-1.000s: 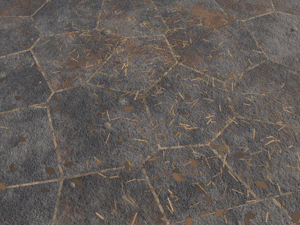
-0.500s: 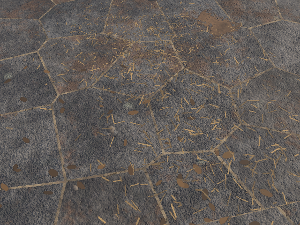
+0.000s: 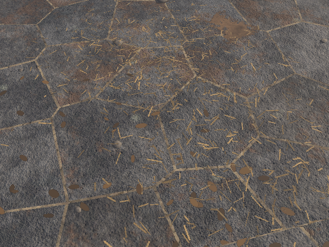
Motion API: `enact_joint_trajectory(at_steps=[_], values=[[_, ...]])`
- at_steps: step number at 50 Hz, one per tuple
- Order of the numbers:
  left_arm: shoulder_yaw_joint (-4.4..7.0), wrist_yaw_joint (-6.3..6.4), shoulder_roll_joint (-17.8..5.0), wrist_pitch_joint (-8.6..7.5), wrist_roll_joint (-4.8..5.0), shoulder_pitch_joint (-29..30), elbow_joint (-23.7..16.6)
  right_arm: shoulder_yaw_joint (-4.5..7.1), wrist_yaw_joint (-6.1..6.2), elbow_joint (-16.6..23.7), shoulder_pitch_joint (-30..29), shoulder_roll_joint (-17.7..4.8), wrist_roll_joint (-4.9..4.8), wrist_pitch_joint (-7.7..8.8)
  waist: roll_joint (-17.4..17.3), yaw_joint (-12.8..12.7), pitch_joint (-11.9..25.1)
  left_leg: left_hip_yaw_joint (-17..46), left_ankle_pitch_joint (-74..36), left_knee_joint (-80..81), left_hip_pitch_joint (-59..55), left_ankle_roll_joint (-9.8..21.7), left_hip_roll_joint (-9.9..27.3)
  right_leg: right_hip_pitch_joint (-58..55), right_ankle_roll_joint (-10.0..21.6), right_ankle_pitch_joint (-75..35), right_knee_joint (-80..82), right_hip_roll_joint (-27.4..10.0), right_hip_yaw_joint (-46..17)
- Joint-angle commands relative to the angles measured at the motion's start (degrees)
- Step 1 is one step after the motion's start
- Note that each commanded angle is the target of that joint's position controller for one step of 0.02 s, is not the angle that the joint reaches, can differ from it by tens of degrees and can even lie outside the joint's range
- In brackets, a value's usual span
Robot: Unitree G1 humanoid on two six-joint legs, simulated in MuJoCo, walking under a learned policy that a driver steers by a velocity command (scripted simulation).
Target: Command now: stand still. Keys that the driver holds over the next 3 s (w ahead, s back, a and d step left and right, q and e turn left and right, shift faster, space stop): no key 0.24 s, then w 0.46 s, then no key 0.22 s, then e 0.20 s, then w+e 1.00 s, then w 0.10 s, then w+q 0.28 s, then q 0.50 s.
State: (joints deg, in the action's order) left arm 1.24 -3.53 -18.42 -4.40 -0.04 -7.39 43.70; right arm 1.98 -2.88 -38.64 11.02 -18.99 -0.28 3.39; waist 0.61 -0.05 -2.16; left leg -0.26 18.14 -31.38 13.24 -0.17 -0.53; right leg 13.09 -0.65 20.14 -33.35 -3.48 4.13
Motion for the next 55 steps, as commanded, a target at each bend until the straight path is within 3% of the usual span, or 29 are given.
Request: enact_joint_trajectory(at_steps=[1,13,14,15,17,19,20,22,24,25,26,27,28,29,31,34,36,39,41,43,44,45,46,47,48,50,52,54,55], values=[[2.1,0.21,-8.2,-0.82,0.08,2.0,-3.4,2.16,0.19,3.8,-1.2,-8.2,-0.05,0.79,0.2,-0.1,5.1,2.8,-15.7,4.2,-1.4,1.3,2.5,-2.1,1.6,-16.6,4.6,-1.8,-2.9],[2.48,0.47,-9.5,-0.47,-0.01,0.9,-0.7,2.36,0.45,1.9,0.1,-9.3,0.18,0.25,0.1,0.0,4.1,2.4,-9.3,6.1,-2.0,1.5,2.6,-2.6,2.4,-10.2,7.1,-1.4,-3.4],[3.71,1.14,-12.4,-0.25,-0.94,-1.0,-0.2,3.46,1.14,1.7,1.4,-11.9,1.12,-0.02,0.5,-0.3,2.1,2.3,3.0,6.4,-0.3,3.4,1.8,-1.7,4.8,1.6,8.4,-1.3,-4.0],[4.3,1.77,-13.3,-0.3,-1.96,-2.8,0.5,3.69,1.88,1.7,1.4,-11.7,2.25,-0.03,1.2,-1.0,-0.7,3.1,13.0,6.4,2.9,5.3,1.7,-0.8,7.9,12.7,10.9,-2.6,-6.5],[3.93,3.24,-11.2,-1.33,-2.6,-7.6,1.7,2.36,2.83,2.8,-1.9,-7.3,3.24,0.54,4.7,-3.8,-3.5,3.2,14.1,1.8,11.9,6.5,1.4,-7.2,14.5,21.3,18.2,-9.5,-17.7],[2.48,4.68,-7.7,-1.8,-1.31,-8.5,1.8,1.35,2.86,2.9,-3.7,-3.1,3.94,1.94,8.7,-4.5,-3.9,0.1,7.7,-6.5,14.3,5.5,0.8,-11.8,18.6,19.2,24.2,-17.8,-27.1],[1.92,5.1,-6.8,-1.74,-1.39,-7.6,1.5,1.41,2.89,2.7,-3.6,-2.8,4.07,2.37,8.1,-3.6,-4.1,0.4,10.4,-7.5,12.2,5.8,1.4,-10.1,17.3,16.5,25.2,-17.6,-25.5],[1.94,4.93,-8.8,-0.65,-1.35,-0.2,-0.1,2.12,2.24,0.0,1.8,-3.8,3.66,2.88,5.1,1.9,-4.4,-3.3,5.1,3.2,-1.8,6.7,0.1,-2.2,13.3,13.3,23.6,-12.0,-15.7],[2.17,3.58,-10.0,0.99,-3.57,1.3,0.0,2.22,0.83,-3.7,8.3,-3.3,3.58,3.79,1.7,4.5,-2.0,-4.1,-4.9,8.8,-15.3,6.0,-1.7,4.0,13.2,9.4,13.4,-7.3,-10.0],[1.79,2.87,-7.6,0.84,-4.79,0.7,-0.1,2.77,1.31,-4.8,14.7,-5.1,4.25,4.15,-2.7,7.1,0.5,3.0,-0.3,9.5,-22.1,8.7,2.4,10.2,11.4,5.4,1.2,-3.4,-6.2],[0.66,1.18,-3.4,-0.18,-5.63,2.5,-2.1,3.78,2.43,-5.0,22.6,-11.0,4.15,4.48,-12.4,10.2,2.8,30.7,-8.4,16.3,-32.6,20.2,16.8,25.1,5.5,6.6,-18.9,5.4,-2.6],[0.38,0.45,-1.8,-2.28,-4.15,2.4,-1.2,2.77,2.26,-6.5,28.1,-8.8,4.79,4.56,-8.7,12.1,-1.7,36.9,-12.7,21.0,-34.0,24.3,24.0,35.8,6.4,11.3,-30.1,5.8,-13.3],[0.64,1.02,-2.1,-3.37,-3.21,1.7,-0.6,1.95,1.66,-8.3,24.1,-5.9,5.21,4.43,-6.2,8.1,-5.4,30.3,-12.1,20.2,-31.4,21.6,24.4,39.5,7.2,8.5,-37.8,3.5,-14.4],[1.39,1.7,-4.3,-3.43,-4.19,0.8,0.1,0.46,1.14,-7.8,20.9,-1.9,5.52,4.09,-4.0,6.1,-4.6,24.4,-11.1,20.6,-28.7,19.2,21.1,38.3,7.6,5.7,-39.9,2.2,-12.5],[1.12,1.55,-2.2,-2.0,-5.82,-0.3,0.3,-1.45,1.35,-7.2,14.3,1.0,4.84,3.5,-3.5,1.3,-3.9,14.6,-15.3,22.6,-20.4,15.6,16.4,32.0,7.6,-0.9,-34.9,-0.7,-9.4],[0.56,-0.02,1.2,-0.05,-4.56,2.6,-0.2,-1.92,2.36,-7.5,14.6,0.4,4.11,2.93,-4.2,1.2,-3.8,7.1,-16.6,26.7,-13.8,13.0,12.2,25.8,4.2,-10.3,-22.3,-0.9,-4.2],[-0.36,-0.47,3.4,0.69,-3.49,8.4,-2.1,-1.49,1.46,-9.5,16.9,-1.3,3.8,2.72,-3.8,2.7,-4.9,3.1,-24.7,26.5,-9.5,12.7,10.3,19.9,1.8,-12.1,-9.1,0.8,-0.5],[0.12,-0.78,0.9,0.44,-2.27,10.7,-3.4,0.02,-0.08,-11.2,17.6,-5.2,3.68,2.76,-5.7,1.3,-3.3,3.5,-40.4,21.6,-9.6,12.3,12.3,13.9,1.8,-19.3,-1.3,2.9,-2.3],[0.86,-0.33,-1.1,0.06,-2.4,8.8,-2.4,0.47,-0.43,-10.8,14.3,-5.6,4.25,2.36,-5.3,-1.4,-1.8,1.8,-44.2,18.0,-7.3,10.8,11.7,6.8,3.7,-24.7,0.5,4.9,-1.2],[2.53,0.88,-5.5,-0.81,-1.43,0.3,0.5,0.54,-0.7,-10.7,14.8,-5.1,4.05,2.49,-2.6,-4.7,4.0,-1.3,-50.6,6.8,-1.8,5.3,6.6,-10.6,7.9,-32.5,0.6,6.5,-0.7],[3.35,1.39,-9.9,-1.0,-1.64,-6.6,1.6,-0.8,-0.85,-10.6,21.0,-0.4,4.32,2.52,4.2,-3.8,14.5,-3.0,-34.3,-6.0,6.4,1.0,2.2,-28.5,16.9,-53.5,-3.6,-2.5,-8.1],[3.41,1.42,-9.3,-0.27,-2.11,-17.9,2.6,-3.03,-1.43,-10.6,27.7,5.4,5.21,2.57,13.7,-6.3,30.8,-2.2,9.0,-30.5,15.8,-2.2,-4.1,-45.5,31.2,-55.8,2.5,-19.1,-30.4],[3.53,1.87,-8.0,-0.81,-4.44,-27.2,6.3,-0.79,-1.94,-8.5,17.1,0.8,3.52,2.04,7.5,-10.5,24.8,4.3,21.4,-48.1,22.1,-1.3,-5.2,-38.4,28.3,-49.0,10.3,-18.9,-36.1],[4.46,2.6,-9.5,-2.29,-3.87,-19.7,5.8,-0.28,-1.33,-6.6,11.4,0.1,2.92,1.97,5.1,-7.4,11.5,6.6,17.4,-50.1,25.4,0.1,0.1,-22.3,23.0,-38.1,13.5,-17.3,-30.3],[3.81,3.23,-5.5,-2.26,-2.18,-11.0,4.1,0.15,0.35,-7.0,9.6,-1.6,4.11,1.68,1.8,-4.6,6.6,6.0,15.7,-47.0,22.6,0.2,3.9,-11.5,21.1,-34.4,15.8,-15.0,-24.8],[1.37,3.4,0.9,-2.31,-1.29,-3.6,2.4,-1.67,1.76,-6.0,8.6,2.3,5.86,0.73,0.1,0.9,5.4,5.6,13.6,-37.9,14.5,-0.4,7.6,1.4,19.5,-36.6,20.0,-11.2,-19.7],[2.34,3.15,-2.0,-3.09,-1.77,2.7,-0.6,-1.43,2.37,-5.7,11.6,1.1,4.71,-0.59,0.0,5.5,5.8,3.1,14.6,-28.0,3.9,-1.9,6.6,11.7,18.1,-30.0,23.4,-7.1,-15.4],[4.58,2.49,-7.3,-3.71,-2.09,2.9,-2.2,-1.01,2.01,-6.1,13.2,-1.0,4.07,-2.07,2.4,4.8,4.7,-0.6,10.8,-21.7,0.2,-3.1,2.9,15.5,18.0,-22.4,25.1,-4.2,-13.3],[4.82,2.23,-7.3,-3.55,-2.44,1.6,-2.7,-1.5,2.03,-5.3,12.0,0.1,4.43,-2.71,2.7,3.4,4.9,-0.5,8.0,-20.2,0.5,-3.1,2.4,15.0,18.0,-17.3,25.0,-4.2,-14.2]])
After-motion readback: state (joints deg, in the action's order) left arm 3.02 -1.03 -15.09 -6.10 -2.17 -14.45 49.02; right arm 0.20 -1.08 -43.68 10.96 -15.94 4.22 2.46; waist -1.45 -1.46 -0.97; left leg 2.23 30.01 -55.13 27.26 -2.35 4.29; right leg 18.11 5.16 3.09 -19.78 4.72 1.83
